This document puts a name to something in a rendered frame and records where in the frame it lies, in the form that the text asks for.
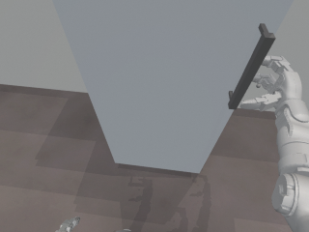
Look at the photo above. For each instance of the handle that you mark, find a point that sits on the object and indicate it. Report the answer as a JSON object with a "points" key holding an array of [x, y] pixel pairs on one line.
{"points": [[258, 56]]}

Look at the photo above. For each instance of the robot right upper arm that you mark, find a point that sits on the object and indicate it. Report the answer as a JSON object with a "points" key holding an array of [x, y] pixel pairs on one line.
{"points": [[290, 197]]}

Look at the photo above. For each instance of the robot left hand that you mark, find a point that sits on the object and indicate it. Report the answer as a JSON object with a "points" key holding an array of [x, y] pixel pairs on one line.
{"points": [[68, 225]]}

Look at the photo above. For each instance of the robot right hand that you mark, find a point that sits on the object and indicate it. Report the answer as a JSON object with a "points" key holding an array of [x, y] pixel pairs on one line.
{"points": [[288, 86]]}

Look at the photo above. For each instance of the fridge door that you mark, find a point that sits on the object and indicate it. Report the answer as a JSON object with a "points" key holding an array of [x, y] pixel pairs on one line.
{"points": [[159, 72]]}

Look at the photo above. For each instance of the robot right forearm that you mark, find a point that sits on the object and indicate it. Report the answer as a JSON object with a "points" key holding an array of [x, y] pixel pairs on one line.
{"points": [[292, 139]]}

